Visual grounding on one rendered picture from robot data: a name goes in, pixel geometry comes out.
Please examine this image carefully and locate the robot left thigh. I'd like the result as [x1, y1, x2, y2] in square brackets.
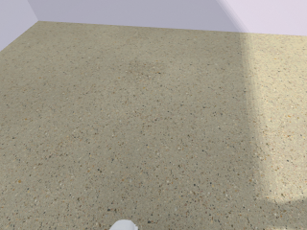
[109, 219, 138, 230]

